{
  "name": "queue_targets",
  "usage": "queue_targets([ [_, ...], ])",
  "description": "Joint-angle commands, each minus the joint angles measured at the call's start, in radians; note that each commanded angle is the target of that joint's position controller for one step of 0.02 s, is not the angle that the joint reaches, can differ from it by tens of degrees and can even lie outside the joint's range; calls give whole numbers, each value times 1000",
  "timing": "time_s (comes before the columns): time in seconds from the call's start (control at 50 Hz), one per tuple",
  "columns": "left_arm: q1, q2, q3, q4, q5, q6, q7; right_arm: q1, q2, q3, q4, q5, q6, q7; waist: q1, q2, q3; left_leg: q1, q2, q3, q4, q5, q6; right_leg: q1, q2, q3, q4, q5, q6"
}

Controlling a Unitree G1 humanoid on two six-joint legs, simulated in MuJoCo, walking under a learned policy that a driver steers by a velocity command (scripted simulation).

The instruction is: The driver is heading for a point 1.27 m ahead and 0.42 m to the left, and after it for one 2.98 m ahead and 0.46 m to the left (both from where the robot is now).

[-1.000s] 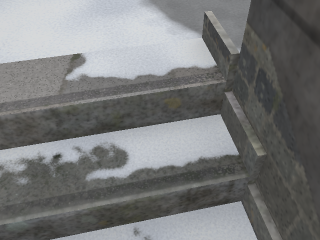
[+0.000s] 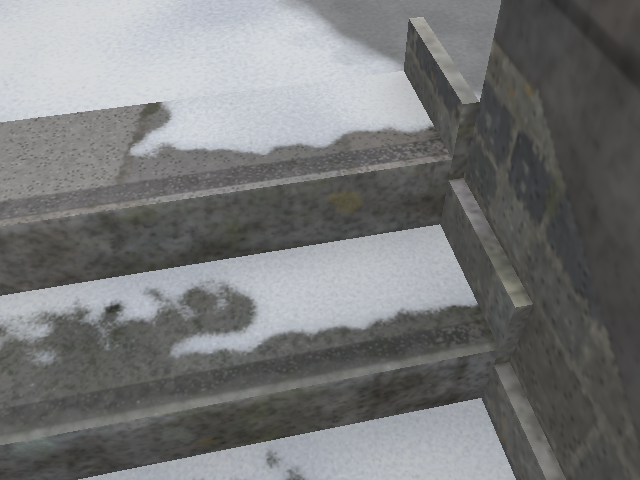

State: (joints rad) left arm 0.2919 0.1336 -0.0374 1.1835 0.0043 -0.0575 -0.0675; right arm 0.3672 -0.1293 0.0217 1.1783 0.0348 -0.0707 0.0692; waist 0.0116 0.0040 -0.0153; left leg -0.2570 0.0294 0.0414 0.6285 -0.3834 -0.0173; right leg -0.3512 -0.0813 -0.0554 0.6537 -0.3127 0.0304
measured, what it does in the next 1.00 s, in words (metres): stands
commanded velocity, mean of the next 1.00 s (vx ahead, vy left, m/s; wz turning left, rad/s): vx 0.00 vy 0.00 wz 0.00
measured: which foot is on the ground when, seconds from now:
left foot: down 0.00-1.00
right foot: down 0.00-1.00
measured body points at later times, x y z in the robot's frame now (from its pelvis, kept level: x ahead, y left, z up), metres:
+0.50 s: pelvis +0.00 +0.00 +0.00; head +0.00 -0.01 +0.45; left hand -0.01 +0.20 -0.16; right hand -0.04 -0.20 -0.16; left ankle -0.03 +0.13 -0.72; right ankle +0.02 -0.14 -0.72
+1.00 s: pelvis +0.00 +0.00 +0.00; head +0.00 -0.01 +0.45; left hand -0.01 +0.21 -0.16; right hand -0.04 -0.20 -0.17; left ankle -0.03 +0.13 -0.72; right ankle +0.02 -0.14 -0.72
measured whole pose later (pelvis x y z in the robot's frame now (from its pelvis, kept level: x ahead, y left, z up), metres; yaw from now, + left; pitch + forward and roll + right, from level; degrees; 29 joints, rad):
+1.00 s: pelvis +0.00 +0.00 +0.00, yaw +0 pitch +1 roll +1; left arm 0.29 0.14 -0.04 1.18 0.00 -0.06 -0.07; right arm 0.36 -0.13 0.02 1.18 0.04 -0.07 0.07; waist 0.01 0.00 -0.01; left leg -0.26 0.03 0.04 0.64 -0.39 -0.02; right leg -0.36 -0.09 -0.06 0.66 -0.32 0.03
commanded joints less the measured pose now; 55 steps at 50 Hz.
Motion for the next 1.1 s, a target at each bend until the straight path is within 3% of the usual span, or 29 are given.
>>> queue_targets([
  [0.02,50,56,4,-15,-1,-9,-3,97,-63,-8,3,0,-3,-1,-3,-11,69,-58,2,12,-120,154,32,-1,5,-38,-110,119,-37],
  [1.1,41,61,5,-19,-1,-14,-2,94,-66,-9,0,1,-6,-1,-2,-10,67,-63,6,12,-112,151,33,-2,0,-44,-101,117,-36],
])
Keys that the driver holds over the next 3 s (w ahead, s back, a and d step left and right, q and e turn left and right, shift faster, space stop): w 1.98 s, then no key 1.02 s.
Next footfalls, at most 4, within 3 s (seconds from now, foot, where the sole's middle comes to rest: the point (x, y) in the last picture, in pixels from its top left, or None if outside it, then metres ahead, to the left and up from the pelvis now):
none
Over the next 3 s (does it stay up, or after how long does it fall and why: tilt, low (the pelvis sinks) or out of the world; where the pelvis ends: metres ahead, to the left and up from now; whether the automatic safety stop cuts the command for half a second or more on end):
stays up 0.00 0.00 0.00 its command is cut before an obstacle from the start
